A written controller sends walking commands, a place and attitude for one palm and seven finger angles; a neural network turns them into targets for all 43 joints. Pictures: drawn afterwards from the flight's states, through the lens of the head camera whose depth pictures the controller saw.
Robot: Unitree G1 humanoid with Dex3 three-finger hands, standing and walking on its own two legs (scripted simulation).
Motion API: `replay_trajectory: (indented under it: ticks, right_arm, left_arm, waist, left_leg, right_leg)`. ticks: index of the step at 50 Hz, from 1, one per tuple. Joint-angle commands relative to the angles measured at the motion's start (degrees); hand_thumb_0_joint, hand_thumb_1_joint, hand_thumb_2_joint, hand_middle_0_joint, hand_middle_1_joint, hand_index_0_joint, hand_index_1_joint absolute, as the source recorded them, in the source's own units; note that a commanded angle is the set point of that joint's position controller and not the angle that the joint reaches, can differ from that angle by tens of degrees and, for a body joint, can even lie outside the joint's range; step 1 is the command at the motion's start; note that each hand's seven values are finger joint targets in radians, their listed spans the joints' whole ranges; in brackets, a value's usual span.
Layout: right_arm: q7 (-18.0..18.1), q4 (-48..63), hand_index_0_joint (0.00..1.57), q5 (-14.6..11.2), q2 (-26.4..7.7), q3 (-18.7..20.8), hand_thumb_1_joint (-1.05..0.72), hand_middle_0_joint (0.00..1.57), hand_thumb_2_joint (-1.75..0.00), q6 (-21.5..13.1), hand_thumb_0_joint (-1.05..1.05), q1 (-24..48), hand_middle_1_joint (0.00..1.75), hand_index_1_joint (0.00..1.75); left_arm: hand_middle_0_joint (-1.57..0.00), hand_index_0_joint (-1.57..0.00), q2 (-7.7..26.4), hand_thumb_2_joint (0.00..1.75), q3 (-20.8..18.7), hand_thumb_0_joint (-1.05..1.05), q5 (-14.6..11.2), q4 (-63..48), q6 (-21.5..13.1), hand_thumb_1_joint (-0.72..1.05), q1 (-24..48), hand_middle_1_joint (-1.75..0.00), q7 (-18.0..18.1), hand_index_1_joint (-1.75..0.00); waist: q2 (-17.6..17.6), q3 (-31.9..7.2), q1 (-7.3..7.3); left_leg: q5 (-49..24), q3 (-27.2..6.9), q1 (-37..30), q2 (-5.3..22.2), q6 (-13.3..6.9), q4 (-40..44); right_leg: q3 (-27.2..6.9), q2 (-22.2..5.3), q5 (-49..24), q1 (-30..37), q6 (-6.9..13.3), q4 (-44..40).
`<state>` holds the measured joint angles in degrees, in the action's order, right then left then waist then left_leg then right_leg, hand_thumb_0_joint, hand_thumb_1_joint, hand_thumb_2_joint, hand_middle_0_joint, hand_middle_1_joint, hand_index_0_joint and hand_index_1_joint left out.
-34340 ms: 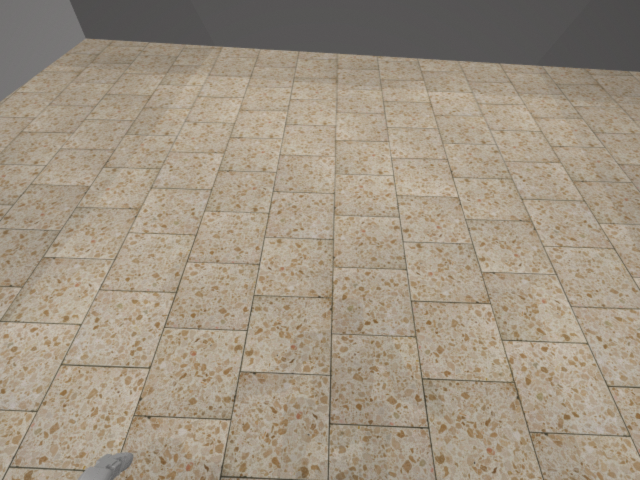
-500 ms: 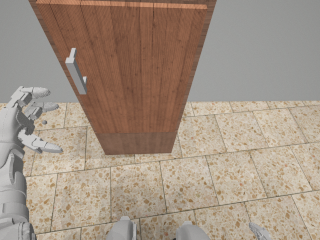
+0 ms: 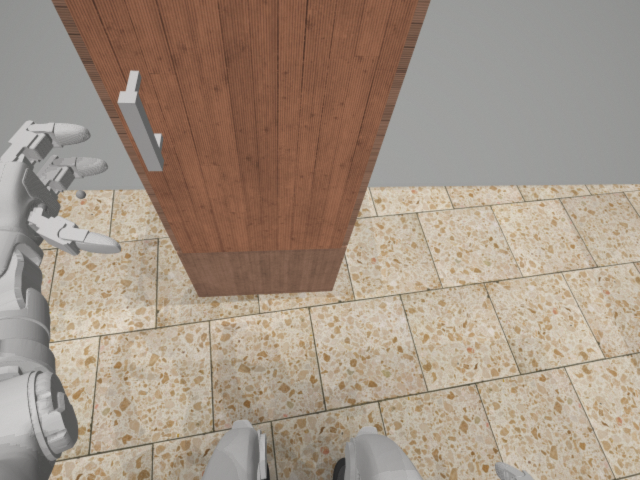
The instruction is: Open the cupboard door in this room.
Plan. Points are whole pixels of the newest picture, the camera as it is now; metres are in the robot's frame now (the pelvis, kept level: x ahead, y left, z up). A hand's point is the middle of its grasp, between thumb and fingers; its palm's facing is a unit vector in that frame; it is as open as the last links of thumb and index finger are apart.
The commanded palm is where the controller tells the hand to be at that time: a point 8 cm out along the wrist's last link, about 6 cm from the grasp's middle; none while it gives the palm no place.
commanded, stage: move the hooked fingers beside the handle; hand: left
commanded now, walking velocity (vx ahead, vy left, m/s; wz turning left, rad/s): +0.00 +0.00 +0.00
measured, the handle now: (145, 123) +0.54 +0.23 +0.06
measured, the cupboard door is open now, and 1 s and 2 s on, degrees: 0 0 0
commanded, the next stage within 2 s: slide the fingers in behind the handle in 1.20 s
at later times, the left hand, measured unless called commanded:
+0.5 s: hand (94, 155) +0.49 +0.28 +0.06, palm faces +0.07 -1.00 -0.01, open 14.0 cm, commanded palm +0.47 +0.32 +0.06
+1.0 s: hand (87, 164) +0.48 +0.29 +0.06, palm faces +0.08 -1.00 -0.02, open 14.0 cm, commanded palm +0.46 +0.32 +0.06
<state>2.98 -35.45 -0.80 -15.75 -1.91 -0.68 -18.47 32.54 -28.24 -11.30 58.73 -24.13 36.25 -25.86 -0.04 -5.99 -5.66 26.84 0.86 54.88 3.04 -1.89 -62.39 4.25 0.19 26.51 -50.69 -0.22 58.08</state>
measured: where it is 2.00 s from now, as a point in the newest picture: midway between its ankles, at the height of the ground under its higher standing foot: outside the picture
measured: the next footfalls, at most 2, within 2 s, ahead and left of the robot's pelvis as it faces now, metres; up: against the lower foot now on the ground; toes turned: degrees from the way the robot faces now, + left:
none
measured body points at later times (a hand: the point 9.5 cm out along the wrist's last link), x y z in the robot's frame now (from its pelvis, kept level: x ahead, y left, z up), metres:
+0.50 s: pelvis +0.00 +0.00 -0.01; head +0.15 +0.04 +0.41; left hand +0.48 +0.34 +0.06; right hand +0.01 -0.28 -0.11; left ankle +0.03 +0.09 -0.66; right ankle +0.01 -0.13 -0.66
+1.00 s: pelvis +0.01 +0.00 +0.00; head +0.14 +0.04 +0.43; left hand +0.47 +0.34 +0.06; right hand +0.04 -0.27 -0.10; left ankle +0.03 +0.09 -0.66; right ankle +0.01 -0.13 -0.66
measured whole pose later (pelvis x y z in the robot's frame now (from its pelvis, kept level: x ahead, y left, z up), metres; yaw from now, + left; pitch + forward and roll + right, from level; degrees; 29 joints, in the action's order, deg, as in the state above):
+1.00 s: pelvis +0.01 +0.00 +0.00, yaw -1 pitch +22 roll -5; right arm 1.5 -33.8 -0.2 -15.4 -2.7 4.3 -20.3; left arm 38.0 -30.8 -8.7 64.3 -22.4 42.2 -25.1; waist -0.6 -6.6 -8.3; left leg 28.0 0.9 58.0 4.0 -2.1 -63.4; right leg 4.0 1.3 26.6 -53.5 -0.5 57.7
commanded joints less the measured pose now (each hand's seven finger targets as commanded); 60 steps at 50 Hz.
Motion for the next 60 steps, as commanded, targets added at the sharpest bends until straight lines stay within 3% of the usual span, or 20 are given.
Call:
replay_trajectory:
  ticks: [1, 2, 3, 4, 9, 13, 15, 18, 20, 24, 28, 32, 34, 40, 42, 45, 49, 52, 56, 60]
  right_arm:
    - [1.0, 3.6, 0.20, 0.0, -11.1, 4.3, -0.90, 0.20, -0.90, -0.9, 0.00, -7.1, 0.30, 0.30]
    - [0.8, 3.6, 0.20, 0.1, -11.1, 4.1, -0.90, 0.20, -0.90, -0.8, 0.00, -7.1, 0.30, 0.30]
    - [0.7, 3.4, 0.20, 0.2, -11.1, 4.2, -0.90, 0.20, -0.90, -0.6, 0.00, -7.7, 0.30, 0.30]
    - [0.6, 3.5, 0.20, 0.3, -11.4, 4.1, -0.90, 0.20, -0.90, -0.3, 0.00, -8.0, 0.30, 0.30]
    - [0.7, 3.9, 0.20, 0.3, -11.8, 3.8, -0.90, 0.20, -0.90, 0.9, 0.00, -9.0, 0.30, 0.30]
    - [0.5, 3.5, 0.20, 0.6, -11.6, 3.5, -0.90, 0.20, -0.90, 1.3, 0.00, -9.5, 0.30, 0.30]
    - [0.5, 3.1, 0.20, 0.6, -12.1, 3.7, -0.90, 0.20, -0.90, 1.7, 0.00, -10.1, 0.30, 0.30]
    - [0.7, 2.4, 0.20, 0.6, -12.2, 3.4, -0.90, 0.20, -0.90, 2.0, 0.00, -10.7, 0.30, 0.30]
    - [0.8, 2.5, 0.20, 0.5, -12.7, 3.2, -0.90, 0.20, -0.90, 2.2, 0.00, -11.1, 0.30, 0.30]
    - [0.4, 3.2, 0.20, 0.9, -12.5, 3.2, -0.90, 0.20, -0.90, 2.8, 0.00, -12.0, 0.30, 0.30]
    - [-0.1, 3.6, 0.20, 1.1, -12.3, 3.7, -0.90, 0.20, -0.90, 3.2, 0.00, -12.2, 0.30, 0.30]
    - [-0.4, 3.7, 0.20, 0.8, -12.0, 3.6, -0.90, 0.20, -0.90, 3.8, 0.00, -11.9, 0.30, 0.30]
    - [-0.5, 3.5, 0.20, 0.8, -11.8, 3.7, -0.90, 0.20, -0.90, 3.9, 0.00, -12.0, 0.30, 0.30]
    - [-0.5, 3.5, 0.20, 0.7, -11.5, 3.9, -0.90, 0.20, -0.90, 4.1, 0.00, -11.7, 0.30, 0.30]
    - [-0.5, 3.8, 0.20, 0.5, -11.5, 3.8, -0.90, 0.20, -0.90, 4.1, 0.00, -11.5, 0.30, 0.30]
    - [-0.5, 4.1, 0.20, 0.5, -11.3, 3.8, -0.90, 0.20, -0.90, 4.1, 0.00, -11.3, 0.30, 0.30]
    - [-0.4, 4.1, 0.20, 0.6, -11.4, 3.9, -0.90, 0.20, -0.90, 4.1, 0.00, -10.9, 0.30, 0.30]
    - [-0.2, 3.5, 0.20, 0.6, -11.6, 3.7, -0.90, 0.20, -0.90, 3.7, 0.00, -10.3, 0.30, 0.30]
    - [-0.1, 3.3, 0.20, 0.7, -11.5, 3.7, -0.90, 0.20, -0.90, 3.5, 0.00, -10.1, 0.30, 0.30]
    - [-0.1, 2.6, 0.20, 0.7, -11.5, 3.6, -0.90, 0.20, -0.90, 3.6, 0.00, -10.4, 0.30, 0.30]
  left_arm:
    - [-0.30, -0.30, 18.0, 0.30, -2.6, 0.00, -0.4, -10.5, -3.6, -0.50, 23.9, -1.20, 0.1, -1.20]
    - [-0.30, -0.30, 18.0, 0.30, -2.3, 0.00, -0.1, -10.3, -3.6, -0.50, 24.0, -1.20, 0.3, -1.20]
    - [-0.30, -0.30, 17.6, 0.30, -2.1, 0.00, -0.2, -9.4, -3.4, -0.50, 24.3, -1.20, 0.3, -1.20]
    - [-0.30, -0.30, 19.9, 0.30, -3.8, 0.00, 0.3, -8.5, -3.1, -0.50, 23.5, -1.20, 0.5, -1.20]
    - [-0.30, -0.30, 24.8, 0.30, -6.6, 0.00, 1.1, -5.2, -2.2, -0.50, 25.6, -1.20, 1.0, -1.20]
    - [-0.30, -0.30, 22.9, 0.30, -3.7, 0.00, 1.8, -5.7, -3.4, -0.50, 30.1, -1.20, 0.7, -1.20]
    - [-0.30, -0.30, 25.0, 0.30, -4.9, 0.00, 2.1, -5.3, -3.7, -0.50, 30.4, -1.20, 0.5, -1.20]
    - [-0.30, -0.30, 23.7, 0.30, -3.5, 0.00, 1.6, -1.9, -2.6, -0.50, 32.7, -1.20, -0.2, -1.20]
    - [-0.30, -0.30, 25.5, 0.30, -4.0, 0.00, 2.1, 0.2, -1.4, -0.50, 33.4, -1.20, -0.6, -1.20]
    - [-0.30, -0.30, 27.5, 0.30, -5.2, 0.00, 3.0, -1.9, -1.0, -0.50, 30.5, -1.20, -0.7, -1.20]
    - [-0.30, -0.30, 28.9, 0.30, -7.7, 0.00, 2.2, -6.2, -2.2, -0.50, 29.8, -1.20, 0.1, -1.20]
    - [-0.30, -0.30, 26.9, 0.30, -6.7, 0.00, 2.2, -5.9, -1.7, -0.50, 29.5, -1.20, 0.7, -1.20]
    - [-0.30, -0.30, 25.4, 0.30, -5.3, 0.00, 2.4, -8.1, -1.8, -0.50, 30.5, -1.20, 0.8, -1.20]
    - [-0.30, -0.30, 23.2, 0.30, -4.9, 0.00, 1.5, -7.7, -1.5, -0.50, 27.0, -1.20, 0.8, -1.20]
    - [-0.30, -0.30, 23.3, 0.30, -5.3, 0.00, 1.3, -5.4, -0.8, -0.50, 24.5, -1.20, 0.7, -1.20]
    - [-0.30, -0.30, 22.7, 0.30, -4.7, 0.00, 1.4, -5.4, -1.0, -0.50, 24.5, -1.20, 0.4, -1.20]
    - [-0.30, -0.30, 22.5, 0.30, -4.4, 0.00, 1.4, -7.0, -2.6, -0.50, 26.4, -1.20, 0.6, -1.20]
    - [-0.30, -0.30, 23.3, 0.30, -4.5, 0.00, 1.6, -5.4, -3.2, -0.50, 29.5, -1.20, 0.9, -1.20]
    - [-0.30, -0.30, 22.2, 0.30, -3.4, 0.00, 1.7, -7.4, -4.1, -0.50, 30.1, -1.20, 0.8, -1.20]
    - [-0.30, -0.30, 19.8, 0.30, -1.3, 0.00, 1.7, -5.6, -2.9, -0.50, 31.0, -1.20, 0.7, -1.20]
  waist:
    - [-9.4, -25.1, -0.46]
    - [-11.6, -25.0, -0.16]
    - [-10.5, -24.8, -0.71]
    - [-10.2, -25.4, -0.03]
    - [-7.4, -24.7, -0.78]
    - [-10.6, -24.0, -2.48]
    - [-11.0, -25.9, -2.43]
    - [-9.9, -24.1, -3.76]
    - [-9.1, -24.4, -4.04]
    - [-12.7, -29.2, -2.14]
    - [-12.5, -31.9, -1.74]
    - [-12.3, -28.7, -2.19]
    - [-14.5, -30.1, -2.40]
    - [-11.6, -28.5, -2.17]
    - [-9.6, -26.7, -2.02]
    - [-10.4, -26.0, -1.75]
    - [-10.7, -25.5, -2.19]
    - [-9.9, -23.5, -3.13]
    - [-13.4, -27.2, -2.32]
    - [-12.7, -27.0, -3.08]
  left_leg:
    - [-19.7, -5.0, -23.6, -0.7, 1.0, 8.2]
    - [-19.9, -5.2, -24.3, -0.7, 1.2, 8.4]
    - [-21.0, -5.4, -24.8, -0.5, 1.1, 8.0]
    - [-21.1, -5.2, -23.9, -0.5, 1.1, 8.0]
    - [-19.6, -4.0, -18.4, -0.8, 0.3, 7.1]
    - [-20.1, -4.4, -19.8, -0.5, 0.4, 6.3]
    - [-20.8, -4.7, -20.7, -0.4, 0.5, 5.9]
    - [-19.3, -5.1, -19.2, -0.2, 0.3, 5.3]
    - [-18.6, -4.9, -17.3, -0.4, 0.1, 4.9]
    - [-24.6, -4.8, -20.7, -0.3, 0.4, 4.1]
    - [-28.6, -4.9, -22.5, 0.1, 0.4, 3.4]
    - [-26.6, -4.8, -22.2, 0.0, 0.5, 4.5]
    - [-28.6, -4.9, -24.9, 0.2, 0.6, 4.4]
    - [-28.9, -4.6, -24.7, 0.1, 0.6, 5.2]
    - [-27.0, -4.1, -22.0, -0.2, 0.3, 5.5]
    - [-27.3, -4.0, -22.2, -0.3, 0.5, 5.7]
    - [-27.2, -4.3, -23.3, -0.2, 0.6, 5.6]
    - [-21.7, -4.4, -20.4, -0.2, 0.5, 5.6]
    - [-24.2, -5.4, -25.1, -0.2, 1.1, 5.7]
    - [-24.2, -5.8, -25.0, -0.1, 1.0, 5.3]
  right_leg:
    - [-1.3, 2.2, -11.8, 2.5, 1.7, -5.6]
    - [-1.1, 2.3, -11.3, 1.6, 1.8, -5.6]
    - [-0.9, 2.4, -11.8, 1.0, 1.9, -5.4]
    - [-1.0, 2.5, -12.2, 1.9, 1.8, -5.3]
    - [-1.9, 2.5, -13.9, 4.7, 1.2, -5.3]
    - [-1.8, 2.7, -13.1, 1.3, 1.4, -4.9]
    - [-1.8, 2.7, -13.2, 1.0, 1.3, -4.7]
    - [-1.6, 2.8, -12.0, -0.9, 1.3, -4.7]
    - [-1.8, 2.7, -12.1, -0.4, 1.0, -4.7]
    - [-1.7, 2.7, -15.7, 0.0, 1.3, -3.5]
    - [-1.6, 3.1, -18.5, 1.5, 1.3, -3.0]
    - [-1.2, 3.2, -16.9, 1.0, 1.1, -3.9]
    - [-1.1, 3.3, -17.5, 0.0, 1.1, -4.1]
    - [-1.0, 3.5, -18.5, 1.7, 1.1, -5.0]
    - [-1.1, 3.5, -18.6, 3.2, 1.1, -5.3]
    - [-1.1, 3.4, -18.6, 2.9, 1.2, -5.2]
    - [-1.1, 3.4, -17.7, 1.6, 1.3, -5.1]
    - [-1.4, 3.2, -14.3, 0.5, 1.3, -5.2]
    - [-1.0, 3.1, -13.9, -0.7, 1.6, -4.8]
    - [-0.8, 3.0, -13.6, -2.0, 1.5, -4.7]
